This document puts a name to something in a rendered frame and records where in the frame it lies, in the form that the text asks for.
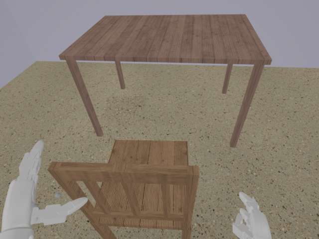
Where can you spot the left robot forearm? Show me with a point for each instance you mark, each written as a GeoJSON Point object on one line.
{"type": "Point", "coordinates": [18, 233]}

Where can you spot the table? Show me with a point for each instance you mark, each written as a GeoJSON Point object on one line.
{"type": "Point", "coordinates": [201, 38]}

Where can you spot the right robot hand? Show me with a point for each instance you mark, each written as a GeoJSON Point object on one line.
{"type": "Point", "coordinates": [256, 223]}

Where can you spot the chair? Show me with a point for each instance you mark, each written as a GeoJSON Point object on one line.
{"type": "Point", "coordinates": [145, 184]}

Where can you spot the left robot hand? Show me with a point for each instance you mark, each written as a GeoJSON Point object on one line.
{"type": "Point", "coordinates": [18, 209]}

